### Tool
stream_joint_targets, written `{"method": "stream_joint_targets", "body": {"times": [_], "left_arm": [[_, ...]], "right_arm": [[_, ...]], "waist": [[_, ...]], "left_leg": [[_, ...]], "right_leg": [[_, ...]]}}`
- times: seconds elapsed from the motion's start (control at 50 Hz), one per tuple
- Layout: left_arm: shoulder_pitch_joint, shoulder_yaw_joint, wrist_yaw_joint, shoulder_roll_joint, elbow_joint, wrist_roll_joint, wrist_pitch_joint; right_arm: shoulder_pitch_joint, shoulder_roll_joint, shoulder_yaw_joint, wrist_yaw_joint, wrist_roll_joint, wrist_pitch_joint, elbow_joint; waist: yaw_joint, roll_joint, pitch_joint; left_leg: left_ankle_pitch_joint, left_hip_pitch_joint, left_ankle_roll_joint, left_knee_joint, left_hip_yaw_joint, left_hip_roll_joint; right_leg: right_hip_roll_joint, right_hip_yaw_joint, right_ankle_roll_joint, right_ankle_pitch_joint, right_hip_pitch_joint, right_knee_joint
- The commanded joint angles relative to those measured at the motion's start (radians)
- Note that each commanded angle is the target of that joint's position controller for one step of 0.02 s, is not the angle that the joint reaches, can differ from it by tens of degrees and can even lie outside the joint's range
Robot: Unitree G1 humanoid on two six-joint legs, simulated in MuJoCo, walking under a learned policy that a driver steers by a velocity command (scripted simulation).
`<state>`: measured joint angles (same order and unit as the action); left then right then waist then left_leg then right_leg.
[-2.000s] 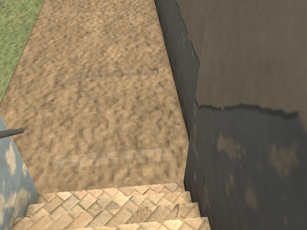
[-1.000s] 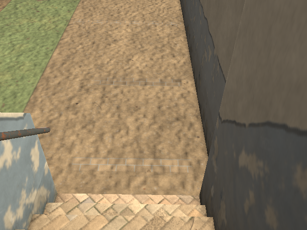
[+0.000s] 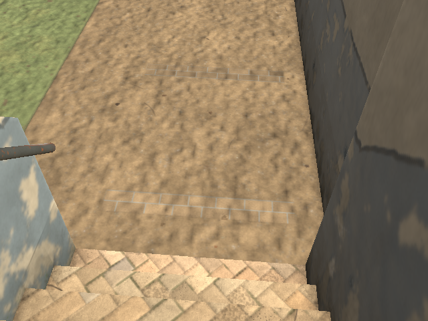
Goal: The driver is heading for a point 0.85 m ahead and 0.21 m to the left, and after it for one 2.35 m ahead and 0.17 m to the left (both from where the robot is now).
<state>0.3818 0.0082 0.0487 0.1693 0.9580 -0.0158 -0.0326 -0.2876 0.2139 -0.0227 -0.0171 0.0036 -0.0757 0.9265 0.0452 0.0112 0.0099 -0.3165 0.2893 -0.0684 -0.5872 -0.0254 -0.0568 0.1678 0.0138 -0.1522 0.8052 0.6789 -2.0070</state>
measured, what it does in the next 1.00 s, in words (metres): goes down, turning left: right foot 0.21 m lower, then left foot 0.21 m lower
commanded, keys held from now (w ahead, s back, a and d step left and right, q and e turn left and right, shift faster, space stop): w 0.30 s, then w+q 0.70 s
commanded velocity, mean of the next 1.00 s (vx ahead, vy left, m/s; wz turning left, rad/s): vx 0.50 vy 0.00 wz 0.28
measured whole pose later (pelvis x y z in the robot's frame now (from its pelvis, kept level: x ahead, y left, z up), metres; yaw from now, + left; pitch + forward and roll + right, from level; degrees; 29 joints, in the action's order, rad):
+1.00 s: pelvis +0.45 -0.05 -0.44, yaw +19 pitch -2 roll -1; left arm 0.34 0.02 0.05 0.21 0.96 -0.06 -0.04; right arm -0.25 0.22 -0.03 -0.02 0.00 -0.02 0.95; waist 0.03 -0.01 -0.01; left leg -0.32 0.40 -0.13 -0.77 0.00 -0.11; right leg -0.03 0.03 -0.08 0.66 0.72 -1.98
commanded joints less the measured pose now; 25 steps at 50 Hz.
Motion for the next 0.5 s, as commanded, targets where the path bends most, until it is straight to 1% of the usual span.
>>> {"method": "stream_joint_targets", "body": {"times": [0.02,0.04,0.06,0.08,0.1,0.12,0.14,0.16,0.18,0.2,0.22,0.24,0.26,0.28,0.3,0.32,0.34,0.36,0.38,0.4,0.42,0.44,0.46,0.48,0.5], "left_arm": [[-0.004,0.038,0.006,0.106,-0.057,-0.033,0.008],[-0.066,0.034,-0.005,0.068,-0.068,-0.026,0.032],[-0.123,0.021,-0.015,0.032,-0.101,-0.023,0.047],[-0.08,0.035,-0.021,0.045,-0.067,-0.031,0.047],[0.025,0.05,-0.018,0.062,-0.001,-0.037,0.057],[0.003,0.07,-0.026,0.097,-0.016,-0.029,0.049],[-0.071,0.069,-0.035,0.104,-0.039,-0.024,0.044],[-0.179,0.068,-0.039,0.12,-0.066,-0.018,0.031],[-0.235,0.056,-0.047,0.096,-0.072,-0.019,0.018],[-0.258,0.051,-0.05,0.086,-0.065,-0.019,0.011],[-0.261,0.049,-0.049,0.086,-0.062,-0.014,0.009],[-0.279,0.045,-0.043,0.088,-0.075,-0.009,0.002],[-0.296,0.043,-0.041,0.093,-0.077,0.0,-0.006],[-0.297,0.046,-0.04,0.112,-0.074,0.003,-0.012],[-0.257,0.048,-0.039,0.118,-0.061,0.008,-0.017],[-0.192,0.05,-0.038,0.136,-0.041,0.007,-0.019],[-0.031,0.07,-0.031,0.18,0.01,-0.004,-0.012],[-0.04,0.066,-0.027,0.207,0.006,0.027,-0.021],[0.09,0.082,-0.031,0.226,0.057,0.009,-0.027],[0.255,0.098,-0.049,0.314,0.129,-0.015,-0.023],[0.306,0.093,-0.072,0.299,0.119,-0.012,-0.012],[0.322,0.091,-0.086,0.263,0.103,0.017,-0.004],[0.256,0.077,-0.085,0.215,0.06,0.013,-0.009],[0.255,0.092,-0.064,0.286,0.075,0.011,-0.013],[0.263,0.082,-0.043,0.241,0.083,0.027,-0.016]], "right_arm": [[-0.32,0.137,-0.012,0.006,0.014,-0.01,0.086],[-0.287,0.104,0.014,0.01,0.02,-0.022,0.072],[-0.219,0.068,0.034,0.017,0.016,-0.031,0.057],[-0.175,0.097,0.028,0.013,0.018,-0.048,0.033],[-0.185,0.165,0.001,0.009,0.012,-0.05,0.051],[-0.179,0.161,-0.003,0.015,-0.007,-0.06,0.06],[-0.155,0.129,0.003,0.023,-0.023,-0.061,0.057],[-0.159,0.11,0.009,0.033,-0.03,-0.072,0.053],[-0.155,0.122,0.006,0.036,-0.023,-0.071,0.037],[-0.173,0.118,0.006,0.037,-0.017,-0.067,0.039],[-0.199,0.121,0.004,0.035,-0.005,-0.066,0.045],[-0.218,0.095,0.007,0.034,-0.001,-0.067,0.047],[-0.25,0.09,0.008,0.031,0.013,-0.063,0.055],[-0.279,0.09,0.004,0.033,0.02,-0.051,0.072],[-0.284,0.081,-0.002,0.037,0.024,-0.05,0.089],[-0.267,0.091,-0.002,0.042,0.031,-0.044,0.092],[-0.206,0.118,-0.009,0.059,0.044,-0.029,0.095],[-0.325,0.071,-0.011,0.073,0.056,0.0,0.099],[-0.323,0.078,-0.01,0.081,0.053,0.012,0.121],[-0.393,0.047,-0.021,0.051,0.013,0.007,0.108],[-0.458,0.033,-0.017,0.065,-0.021,0.008,0.105],[-0.373,0.055,-0.009,0.075,-0.003,0.007,0.094],[-0.255,0.087,-0.018,0.067,0.017,0.003,0.083],[-0.215,0.062,-0.015,0.056,0.034,0.01,0.053],[-0.108,0.083,-0.024,0.051,0.076,0.028,0.032]], "waist": [[-0.043,0.035,-0.056],[-0.018,-0.038,-0.136],[0.029,-0.052,-0.162],[0.055,-0.045,-0.145],[0.076,0.054,-0.062],[0.075,0.114,-0.068],[0.059,0.099,-0.083],[0.013,0.037,-0.123],[-0.008,0.039,-0.109],[-0.034,0.067,-0.116],[-0.052,0.099,-0.121],[-0.082,0.107,-0.155],[-0.121,0.104,-0.166],[-0.145,0.114,-0.181],[-0.148,0.115,-0.169],[-0.13,0.13,-0.135],[-0.046,0.159,-0.076],[-0.109,0.056,-0.147],[-0.069,0.026,-0.129],[-0.066,-0.242,0.0],[-0.059,-0.26,0.142],[0.008,-0.209,0.185],[0.039,-0.118,0.123],[0.017,-0.251,0.109],[0.022,-0.172,0.003]], "left_leg": [[0.25,-0.32,-0.263,-0.012,-0.391,0.367],[0.311,-0.038,-0.223,0.017,-0.343,0.319],[0.307,0.19,-0.188,0.05,-0.313,0.295],[0.358,0.334,-0.166,0.058,-0.261,0.265],[0.459,0.38,-0.148,0.059,-0.227,0.239],[0.337,0.301,-0.127,-0.009,-0.193,0.196],[0.097,0.3,-0.109,-0.053,-0.19,0.186],[-0.007,0.296,-0.104,-0.065,-0.198,0.15],[-0.066,0.278,-0.115,-0.083,-0.198,0.142],[-0.056,0.247,-0.13,-0.121,-0.213,0.149],[-0.06,0.234,-0.144,-0.179,-0.21,0.146],[-0.006,0.234,-0.138,-0.236,-0.17,0.13],[0.057,0.179,-0.141,-0.28,-0.17,0.131],[0.116,0.149,-0.145,-0.334,-0.175,0.131],[0.168,0.101,-0.143,-0.406,-0.184,0.116],[0.258,0.066,-0.148,-0.456,-0.226,0.12],[0.353,0.108,-0.158,-0.613,-0.269,0.145],[0.397,-0.055,-0.14,-0.717,-0.237,0.055],[0.433,0.03,-0.143,-0.922,-0.212,0.029],[-0.41,0.39,-0.097,-1.277,-0.122,-0.097],[-0.722,0.729,-0.075,-1.487,-0.086,-0.086],[-0.631,0.844,-0.078,-1.53,-0.074,-0.03],[-0.449,0.874,-0.102,-1.443,-0.068,-0.008],[-0.376,0.884,-0.085,-1.472,-0.057,0.021],[-0.332,0.916,-0.064,-1.43,-0.073,0.045]], "right_leg": [[-0.104,0.232,0.049,-0.324,0.633,0.132],[-0.071,0.18,0.096,-0.5,0.5,0.294],[-0.074,0.146,0.152,-0.656,0.328,0.522],[-0.09,0.121,0.169,-0.824,0.112,0.694],[-0.1,0.096,0.16,-0.927,-0.094,0.714],[-0.117,0.143,0.149,-1.133,-0.051,0.836],[-0.132,0.124,0.138,-1.314,-0.061,0.976],[-0.118,0.106,0.134,-1.403,-0.059,1.093],[-0.128,0.063,0.133,-1.454,-0.113,1.17],[-0.136,0.064,0.134,-1.444,-0.117,1.201],[-0.141,0.068,0.133,-1.439,-0.135,1.205],[-0.133,0.047,0.13,-1.4,-0.159,1.299],[-0.134,0.022,0.135,-1.34,-0.164,1.356],[-0.151,0.022,0.137,-1.302,-0.174,1.38],[-0.175,0.036,0.126,-1.313,-0.204,1.453],[-0.199,0.042,0.114,-1.254,-0.269,1.484],[-0.248,0.068,0.086,-1.217,-0.416,1.492],[-0.283,0.104,0.097,-1.124,-0.355,1.913],[-0.272,0.006,0.113,-1.305,-0.558,1.974],[-0.393,0.072,0.081,-1.889,-0.989,1.602],[-0.543,0.147,0.033,-1.959,-1.289,1.255],[-0.558,0.18,0.002,-1.64,-1.238,1.277],[-0.485,0.153,0.007,-1.32,-1.087,1.352],[-0.598,0.356,-0.133,-0.861,-0.921,1.457],[-0.6,0.411,-0.172,-0.696,-0.771,1.519]]}}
